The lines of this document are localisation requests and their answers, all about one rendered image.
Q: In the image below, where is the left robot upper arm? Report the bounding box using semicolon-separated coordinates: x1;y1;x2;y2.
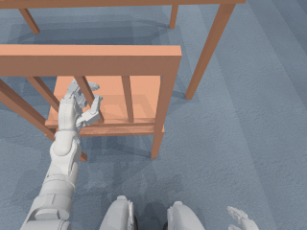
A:
22;218;72;230

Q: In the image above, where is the robot right hand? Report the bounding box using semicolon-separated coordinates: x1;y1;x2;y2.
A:
226;206;259;230

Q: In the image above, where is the robot left hand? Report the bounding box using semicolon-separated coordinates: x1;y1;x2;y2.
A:
58;79;103;134

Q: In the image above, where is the chair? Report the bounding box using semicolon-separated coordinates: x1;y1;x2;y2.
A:
0;44;182;162

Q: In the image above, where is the left robot shin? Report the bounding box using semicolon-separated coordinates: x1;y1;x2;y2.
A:
116;195;134;230

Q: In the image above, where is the right robot thigh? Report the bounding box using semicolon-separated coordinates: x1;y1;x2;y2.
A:
167;204;205;230

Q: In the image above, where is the left robot forearm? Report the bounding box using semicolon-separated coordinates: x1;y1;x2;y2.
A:
20;129;82;230

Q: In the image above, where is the table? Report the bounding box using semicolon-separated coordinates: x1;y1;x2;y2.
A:
0;0;247;113

